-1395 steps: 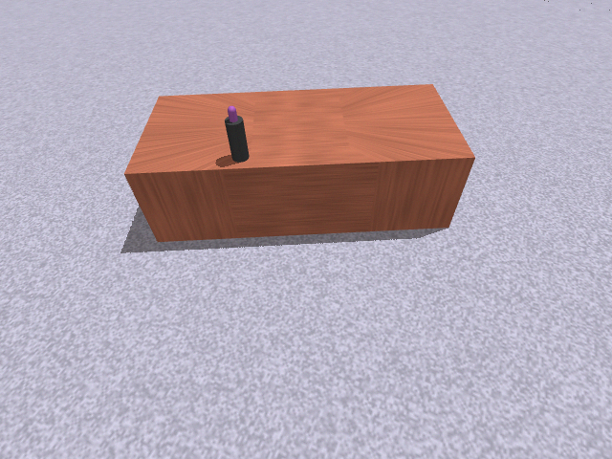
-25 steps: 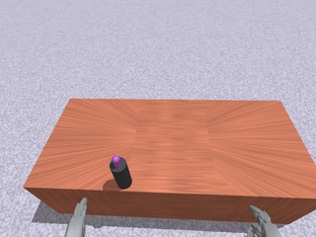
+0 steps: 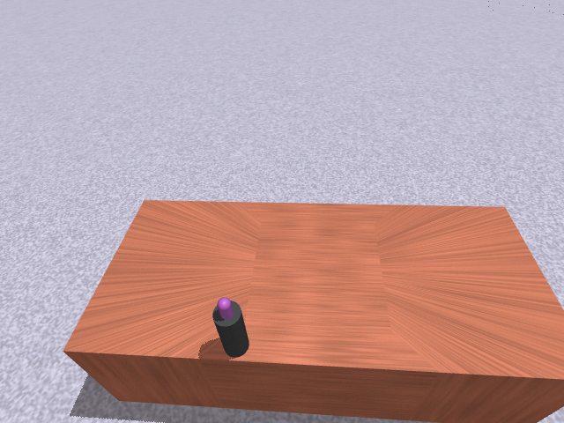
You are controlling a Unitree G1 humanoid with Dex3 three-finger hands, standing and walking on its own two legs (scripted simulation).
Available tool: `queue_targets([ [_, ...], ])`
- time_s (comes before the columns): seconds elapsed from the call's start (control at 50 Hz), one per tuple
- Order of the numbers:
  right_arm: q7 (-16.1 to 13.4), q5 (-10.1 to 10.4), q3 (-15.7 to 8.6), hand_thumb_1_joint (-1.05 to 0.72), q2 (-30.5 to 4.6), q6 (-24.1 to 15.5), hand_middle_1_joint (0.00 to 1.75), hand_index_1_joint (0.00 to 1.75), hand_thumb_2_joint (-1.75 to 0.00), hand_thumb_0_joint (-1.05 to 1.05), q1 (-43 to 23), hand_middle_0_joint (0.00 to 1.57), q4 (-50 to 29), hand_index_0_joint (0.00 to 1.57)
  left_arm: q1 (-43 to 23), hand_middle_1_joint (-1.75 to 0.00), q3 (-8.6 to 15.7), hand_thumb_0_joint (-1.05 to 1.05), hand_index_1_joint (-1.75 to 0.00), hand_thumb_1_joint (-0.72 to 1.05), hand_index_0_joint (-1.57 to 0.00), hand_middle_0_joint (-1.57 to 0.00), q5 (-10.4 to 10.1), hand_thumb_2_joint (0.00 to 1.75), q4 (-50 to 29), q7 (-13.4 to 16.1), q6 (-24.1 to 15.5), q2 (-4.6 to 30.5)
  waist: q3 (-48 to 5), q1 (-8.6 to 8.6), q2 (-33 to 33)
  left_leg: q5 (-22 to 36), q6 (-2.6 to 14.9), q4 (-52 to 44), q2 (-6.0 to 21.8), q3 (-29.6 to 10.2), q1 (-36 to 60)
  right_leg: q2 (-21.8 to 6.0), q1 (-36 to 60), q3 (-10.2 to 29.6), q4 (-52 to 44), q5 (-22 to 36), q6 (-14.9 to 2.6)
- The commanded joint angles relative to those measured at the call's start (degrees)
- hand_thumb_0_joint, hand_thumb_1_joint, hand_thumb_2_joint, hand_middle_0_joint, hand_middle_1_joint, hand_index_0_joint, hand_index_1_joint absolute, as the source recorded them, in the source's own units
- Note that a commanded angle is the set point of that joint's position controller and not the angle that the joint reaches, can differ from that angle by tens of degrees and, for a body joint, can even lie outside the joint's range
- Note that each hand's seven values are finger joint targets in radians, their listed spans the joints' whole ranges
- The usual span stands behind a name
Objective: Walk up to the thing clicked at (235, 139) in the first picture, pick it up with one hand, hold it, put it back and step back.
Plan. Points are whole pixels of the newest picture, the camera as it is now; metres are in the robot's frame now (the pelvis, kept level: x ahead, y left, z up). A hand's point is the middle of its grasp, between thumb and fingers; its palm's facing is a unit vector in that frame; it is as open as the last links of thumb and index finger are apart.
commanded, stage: home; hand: left
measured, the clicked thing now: (230, 324) +0.42 +0.18 -0.28
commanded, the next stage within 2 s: stand in 1.08 s
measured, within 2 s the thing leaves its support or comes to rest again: neither
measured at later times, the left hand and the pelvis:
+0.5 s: hand out of the picture +0.02 +0.25 -0.15, palm faces -0.02 -0.93 -0.36, open 17.6 cm; pelvis -0.02 +0.00 +0.01, yaw +0 degrees
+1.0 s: hand out of the picture +0.06 +0.25 -0.15, palm faces -0.01 -0.93 -0.36, open 17.6 cm; pelvis -0.01 +0.00 +0.01, yaw +0 degrees
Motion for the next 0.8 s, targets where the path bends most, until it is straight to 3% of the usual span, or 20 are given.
queue_targets([
  [0.0,-0.52,0.09,-1.91,-0.90,-10.68,-1.37,0.30,0.30,-0.90,0.00,-3.90,0.20,-2.21,0.20,-2.76,-0.05,2.30,0.00,-0.05,-0.60,-0.04,-0.04,0.12,0.03,-0.55,0.53,-1.41,10.83,1.32,0.15,-0.44,4.69,0.50,-9.18,4.72,-6.20,-0.49,-3.02,-0.60,3.25,-8.07,2.71,-2.20],
  [0.2,-0.33,0.41,-1.41,-0.90,-11.70,-1.22,0.30,0.30,-0.90,0.00,-5.19,0.20,1.25,0.20,-4.02,-0.05,1.96,0.00,-0.05,-0.58,-0.05,-0.05,0.14,0.04,4.76,0.27,-1.49,11.49,1.74,0.02,-0.19,2.02,0.96,-11.10,5.00,-6.46,-0.03,-3.47,0.03,3.78,-10.67,0.63,-1.85],
  [0.28,-0.25,0.62,-1.11,-0.90,-11.14,-1.29,0.30,0.30,-0.90,0.00,-5.94,0.20,1.99,0.20,-3.83,-0.05,1.55,0.00,-0.05,-0.57,-0.05,-0.05,0.19,0.04,5.94,0.21,-1.76,11.20,1.45,0.04,-1.85,5.15,0.96,-10.56,5.04,-6.27,1.45,-3.91,-0.35,4.10,-11.85,1.50,-1.89],
  [0.36,-0.17,0.64,-1.16,-0.90,-11.92,-1.13,0.30,0.30,-0.90,0.00,-5.34,0.20,2.94,0.20,-4.33,-0.05,1.76,0.00,-0.05,-0.57,-0.05,-0.05,0.10,0.04,6.64,0.00,-1.34,11.69,3.44,-0.41,-0.49,-0.61,0.77,-11.46,4.61,-6.41,-0.86,-3.72,-2.23,4.46,-12.68,-4.33,-1.96],
  [0.46,-0.04,0.69,-1.02,-0.90,-11.98,-1.23,0.30,0.30,-0.90,0.00,-6.13,0.20,3.18,0.20,-3.56,-0.05,1.58,0.00,-0.05,-0.59,-0.04,-0.04,0.12,0.03,7.30,-0.23,-1.44,11.29,2.80,0.10,-0.08,-2.13,1.04,-11.89,4.93,-6.87,-2.31,-3.47,-0.94,4.12,-11.86,-3.64,-1.98],
  [0.5,-0.12,0.73,-1.01,-0.90,-12.34,-1.38,0.30,0.30,-0.90,0.00,-6.04,0.20,3.31,0.20,-4.03,-0.05,1.73,0.00,-0.05,-0.58,-0.05,-0.05,0.00,0.04,7.18,-0.29,-1.52,11.53,0.75,-0.08,0.63,-0.76,1.20,-11.66,5.18,-6.80,-0.94,-3.84,-0.11,4.35,-11.42,-1.15,-2.21],
  [0.78,-0.25,1.05,-0.56,-0.90,-12.75,-1.65,0.30,0.30,-0.90,0.00,-6.73,0.20,4.44,0.20,-6.18,-0.04,1.90,0.00,-0.05,-0.59,-0.04,-0.04,-0.42,0.03,7.97,-0.30,-1.83,11.79,-0.22,-0.37,-1.37,8.50,1.22,-11.16,5.78,-6.19,1.80,-4.60,2.55,4.17,-11.50,6.76,-2.30],
])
